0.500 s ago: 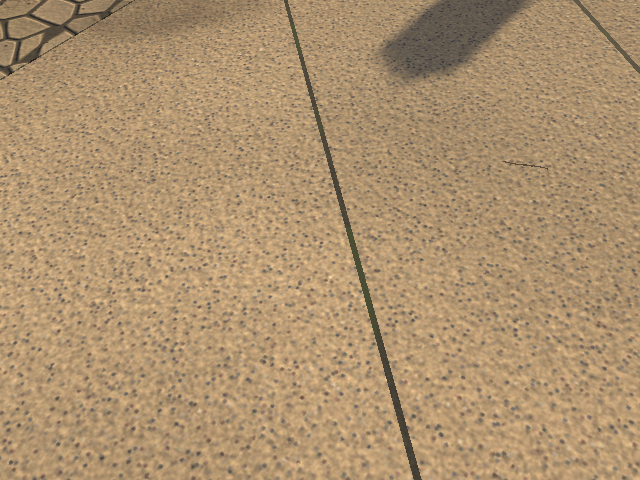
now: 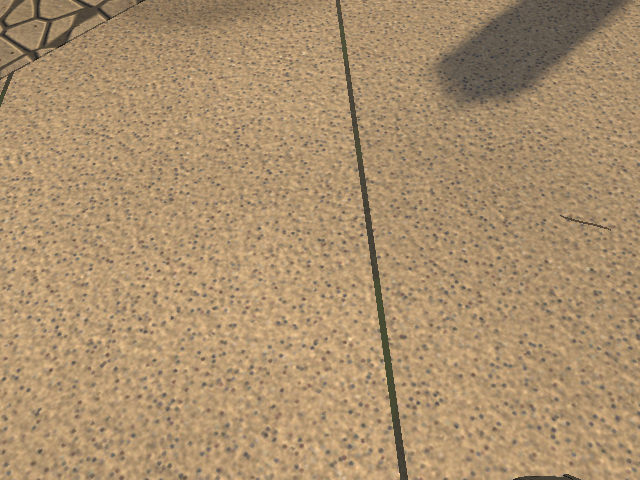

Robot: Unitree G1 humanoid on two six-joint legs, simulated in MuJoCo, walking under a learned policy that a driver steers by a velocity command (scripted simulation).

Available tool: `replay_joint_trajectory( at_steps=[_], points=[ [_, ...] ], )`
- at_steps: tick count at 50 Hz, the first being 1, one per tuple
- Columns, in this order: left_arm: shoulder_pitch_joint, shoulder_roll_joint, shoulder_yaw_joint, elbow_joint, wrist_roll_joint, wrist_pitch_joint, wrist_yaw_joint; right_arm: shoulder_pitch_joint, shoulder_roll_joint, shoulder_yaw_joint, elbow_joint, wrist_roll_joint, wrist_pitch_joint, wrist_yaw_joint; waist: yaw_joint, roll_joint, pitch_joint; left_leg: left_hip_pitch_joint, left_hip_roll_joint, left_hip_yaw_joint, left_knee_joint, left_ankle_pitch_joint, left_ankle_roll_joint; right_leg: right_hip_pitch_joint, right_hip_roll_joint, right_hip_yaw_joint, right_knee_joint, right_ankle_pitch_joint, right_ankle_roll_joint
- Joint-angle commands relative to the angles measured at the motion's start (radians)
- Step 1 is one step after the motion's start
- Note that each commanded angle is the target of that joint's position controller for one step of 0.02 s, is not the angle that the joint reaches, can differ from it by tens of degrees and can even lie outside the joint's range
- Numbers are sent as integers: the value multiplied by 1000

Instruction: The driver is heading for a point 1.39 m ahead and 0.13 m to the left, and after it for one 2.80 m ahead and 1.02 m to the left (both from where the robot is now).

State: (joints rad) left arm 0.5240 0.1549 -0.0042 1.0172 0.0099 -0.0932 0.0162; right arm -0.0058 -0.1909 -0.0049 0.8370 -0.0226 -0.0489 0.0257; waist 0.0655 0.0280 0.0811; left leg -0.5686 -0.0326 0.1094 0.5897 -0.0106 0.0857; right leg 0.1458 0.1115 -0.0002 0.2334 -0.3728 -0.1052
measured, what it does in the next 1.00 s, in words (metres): walks ahead: left foot, then right foot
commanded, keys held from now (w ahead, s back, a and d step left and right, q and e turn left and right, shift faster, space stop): no key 1.00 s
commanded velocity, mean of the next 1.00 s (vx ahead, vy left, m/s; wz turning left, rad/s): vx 0.07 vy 0.00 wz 0.00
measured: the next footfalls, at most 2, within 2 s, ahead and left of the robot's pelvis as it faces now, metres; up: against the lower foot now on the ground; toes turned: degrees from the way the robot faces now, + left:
left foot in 0.04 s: +0.20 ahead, +0.05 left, +0.00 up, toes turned +2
right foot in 0.46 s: +0.15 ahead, -0.13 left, +0.00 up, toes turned +0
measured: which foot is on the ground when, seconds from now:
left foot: up 0.00-0.02, down 0.04-1.00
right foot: down 0.00-0.04, up 0.06-0.44, down 0.46-1.00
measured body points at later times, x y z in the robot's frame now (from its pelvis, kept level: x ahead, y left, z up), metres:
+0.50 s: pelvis +0.11 -0.01 +0.01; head +0.10 -0.02 +0.46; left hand +0.13 +0.21 -0.15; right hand +0.11 -0.24 -0.15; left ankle +0.16 +0.05 -0.73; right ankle +0.11 -0.13 -0.73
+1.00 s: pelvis +0.13 -0.04 +0.01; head +0.13 -0.04 +0.46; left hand +0.11 +0.17 -0.15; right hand +0.11 -0.25 -0.15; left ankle +0.16 +0.05 -0.73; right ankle +0.11 -0.13 -0.73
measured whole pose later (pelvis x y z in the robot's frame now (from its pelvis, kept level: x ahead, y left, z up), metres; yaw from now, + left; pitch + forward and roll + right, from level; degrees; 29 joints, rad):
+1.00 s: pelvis +0.13 -0.04 +0.01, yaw +0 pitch -2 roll +0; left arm 0.33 0.11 -0.02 1.15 0.01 -0.02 0.04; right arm 0.31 -0.12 0.01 1.15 -0.01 -0.01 -0.04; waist -0.01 0.00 0.02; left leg -0.20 -0.03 0.05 0.40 -0.17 0.05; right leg -0.12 0.04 -0.03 0.40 -0.25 -0.04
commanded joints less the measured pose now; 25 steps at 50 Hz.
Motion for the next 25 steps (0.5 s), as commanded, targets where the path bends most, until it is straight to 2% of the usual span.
replay_joint_trajectory(
  at_steps=[1,2,3,4,5,6,7,8,9,10,11,14,16,18,20,22,23,24,25],
  points=[
    [-40,175,32,-25,-10,-7,17,331,-126,-38,78,-3,-27,-27,-193,-129,-121,413,-38,-24,-138,110,50,-129,-237,55,391,1203,50],
    [-63,169,29,-40,-23,-9,13,444,-164,-49,114,-23,-38,-37,-233,-88,-189,614,71,-110,-144,317,82,-264,-193,45,606,919,52],
    [68,68,15,-43,-41,-2,16,502,-241,-64,130,-38,-40,-35,-164,160,-329,890,399,-406,-3,972,228,-517,-40,-35,1010,-88,78],
    [170,108,30,1,-47,16,23,502,-193,-57,125,14,-34,-21,-130,59,-473,926,474,-579,-50,1055,338,-583,0,91,1167,-235,67],
    [97,139,36,-4,-16,26,20,366,-162,-52,97,39,-28,-21,-100,-7,-342,744,424,-498,-153,796,328,-601,-48,106,1143,-131,68],
    [10,131,37,-21,9,31,12,264,-104,-37,79,34,-25,-25,-79,-17,-201,588,369,-432,-233,589,291,-618,-77,79,1093,-83,69],
    [-41,128,42,-29,21,41,5,240,-70,-25,83,28,-26,-30,-58,-41,-130,477,326,-373,-284,518,250,-593,-104,74,1031,-55,73],
    [-43,111,40,-28,30,57,-1,241,-56,-19,95,27,-26,-38,-35,-37,-105,385,288,-311,-319,475,215,-531,-121,69,961,-36,80],
    [-25,78,35,-15,33,74,-5,252,-49,-13,110,22,-26,-40,-19,-25,-99,309,263,-266,-336,460,188,-456,-120,52,908,-18,85],
    [-12,50,29,-5,28,87,-6,258,-50,-10,120,14,-30,-38,-6,-17,-107,264,241,-229,-339,466,172,-402,-117,39,854,-10,90],
    [-9,35,25,2,22,97,-3,259,-64,-10,128,8,-33,-36,4,2,-109,236,224,-200,-343,444,159,-375,-115,26,793,-9,93],
    [-86,57,24,-1,20,120,12,290,-101,-13,146,-2,-24,-34,-20,59,-103,225,201,-198,-370,139,132,-377,-118,2,608,-13,92],
    [-133,74,24,0,18,128,16,313,-116,-18,155,0,-8,-35,-43,82,-92,213,200,-235,-406,-163,122,-378,-119,-7,545,9,89],
    [-169,78,22,2,15,128,16,319,-117,-20,160,3,9,-39,-54,82,-62,191,212,-275,-428,-339,117,-375,-117,-13,492,16,87],
    [-170,60,14,18,12,120,18,315,-106,-18,165,6,22,-45,-52,55,-42,176,217,-291,-411,-400,109,-336,-116,-21,397,43,81],
    [-147,46,7,41,14,107,24,326,-89,-12,173,12,29,-50,-45,19,-18,147,200,-294,-382,-458,64,-261,-123,-7,219,98,64],
    [-131,63,5,45,21,96,27,346,-77,-10,179,13,29,-50,-49,-11,-5,138,185,-293,-359,-453,28,-238,-176,58,142,126,54],
    [-151,106,11,42,19,87,29,384,-51,-7,183,25,31,-48,-89,-79,16,152,120,-238,-330,-393,-6,-297,-238,154,108,86,30],
    [-173,82,4,50,6,79,24,374,-35,-4,193,27,32,-45,-96,-132,36,263,71,-171,-284,-276,-19,-427,-250,172,57,28,22]
  ],
)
